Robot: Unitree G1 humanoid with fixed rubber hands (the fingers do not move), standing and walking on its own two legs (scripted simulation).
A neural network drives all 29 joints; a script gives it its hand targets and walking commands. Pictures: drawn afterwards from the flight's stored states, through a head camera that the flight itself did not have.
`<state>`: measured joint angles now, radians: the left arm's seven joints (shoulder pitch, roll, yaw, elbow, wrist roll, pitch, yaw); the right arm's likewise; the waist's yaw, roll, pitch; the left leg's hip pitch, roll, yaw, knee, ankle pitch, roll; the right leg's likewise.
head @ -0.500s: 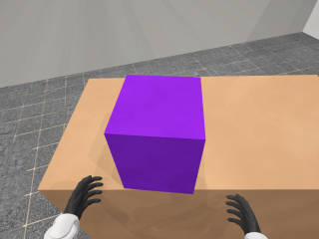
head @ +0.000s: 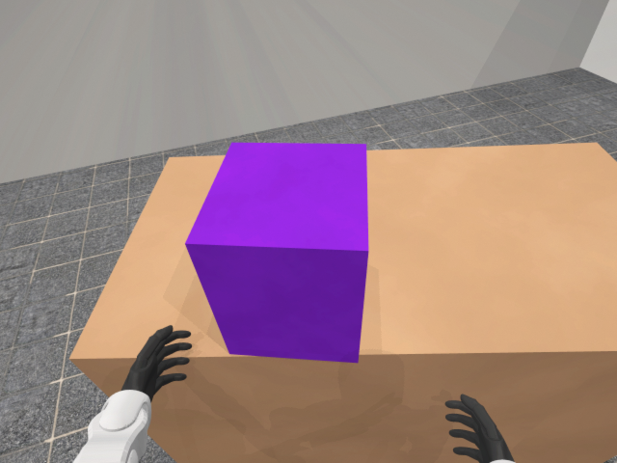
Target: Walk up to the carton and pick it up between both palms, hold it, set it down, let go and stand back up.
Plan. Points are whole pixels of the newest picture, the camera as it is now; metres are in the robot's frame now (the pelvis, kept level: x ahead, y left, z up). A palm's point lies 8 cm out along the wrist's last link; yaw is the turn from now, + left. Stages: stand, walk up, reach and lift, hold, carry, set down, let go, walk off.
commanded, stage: let go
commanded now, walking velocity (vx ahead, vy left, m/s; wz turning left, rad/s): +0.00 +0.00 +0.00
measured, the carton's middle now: (295, 253) +0.39 +0.06 +0.06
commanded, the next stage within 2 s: stand in 0.16 s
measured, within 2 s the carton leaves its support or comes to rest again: neither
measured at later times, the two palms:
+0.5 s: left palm (141, 402) +0.19 +0.24 -0.01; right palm out of the picture +0.07 -0.22 -0.13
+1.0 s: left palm (143, 400) +0.19 +0.24 -0.01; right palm out of the picture +0.09 -0.20 -0.14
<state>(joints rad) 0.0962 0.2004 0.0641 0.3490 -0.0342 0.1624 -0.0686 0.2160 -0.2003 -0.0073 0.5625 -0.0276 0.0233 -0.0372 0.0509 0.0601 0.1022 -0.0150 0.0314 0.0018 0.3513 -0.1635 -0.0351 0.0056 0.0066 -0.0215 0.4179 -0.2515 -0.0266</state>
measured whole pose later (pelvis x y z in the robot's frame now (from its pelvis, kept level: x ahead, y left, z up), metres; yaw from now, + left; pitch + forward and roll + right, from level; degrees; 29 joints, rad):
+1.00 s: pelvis -0.01 +0.02 -0.01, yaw +1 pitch +2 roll +0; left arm 0.22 0.17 0.03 0.28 0.02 -0.15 0.03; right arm 0.20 -0.17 -0.05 0.86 -0.05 0.02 0.07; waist 0.02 0.02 -0.03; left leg -0.31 -0.04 0.03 0.54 -0.26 0.04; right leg -0.32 -0.01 -0.01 0.56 -0.28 -0.01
